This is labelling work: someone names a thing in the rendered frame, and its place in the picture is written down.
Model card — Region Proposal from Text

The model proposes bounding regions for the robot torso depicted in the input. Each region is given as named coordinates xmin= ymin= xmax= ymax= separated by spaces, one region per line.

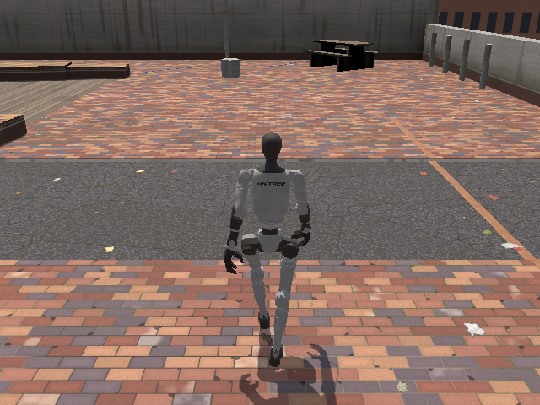
xmin=251 ymin=166 xmax=291 ymax=253

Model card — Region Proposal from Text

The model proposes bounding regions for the left robot hand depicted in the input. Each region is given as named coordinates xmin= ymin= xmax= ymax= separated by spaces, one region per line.
xmin=224 ymin=248 xmax=244 ymax=274

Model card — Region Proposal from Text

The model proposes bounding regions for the left robot forearm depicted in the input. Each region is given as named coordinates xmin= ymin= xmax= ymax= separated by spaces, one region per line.
xmin=225 ymin=205 xmax=243 ymax=251

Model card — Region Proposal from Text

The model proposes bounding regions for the robot right upper arm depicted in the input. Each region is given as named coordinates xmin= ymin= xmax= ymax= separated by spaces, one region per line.
xmin=289 ymin=170 xmax=308 ymax=215

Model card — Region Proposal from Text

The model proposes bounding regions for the robot left upper arm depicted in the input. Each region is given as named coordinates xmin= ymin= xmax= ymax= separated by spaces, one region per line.
xmin=234 ymin=169 xmax=254 ymax=218

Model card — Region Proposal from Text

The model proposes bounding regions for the robot left foot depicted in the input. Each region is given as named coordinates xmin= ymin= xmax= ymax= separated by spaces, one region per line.
xmin=258 ymin=310 xmax=270 ymax=329

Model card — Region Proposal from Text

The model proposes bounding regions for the right robot forearm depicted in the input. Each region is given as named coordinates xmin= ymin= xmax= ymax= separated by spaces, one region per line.
xmin=299 ymin=203 xmax=311 ymax=234

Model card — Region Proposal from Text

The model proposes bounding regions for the right robot hand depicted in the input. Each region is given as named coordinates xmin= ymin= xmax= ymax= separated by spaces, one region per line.
xmin=291 ymin=229 xmax=311 ymax=247

